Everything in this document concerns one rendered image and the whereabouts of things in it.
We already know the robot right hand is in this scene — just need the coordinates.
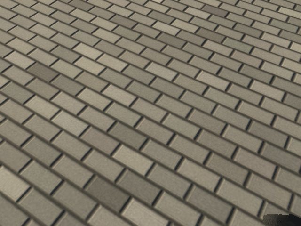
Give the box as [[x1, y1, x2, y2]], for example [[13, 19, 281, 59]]
[[262, 214, 301, 226]]

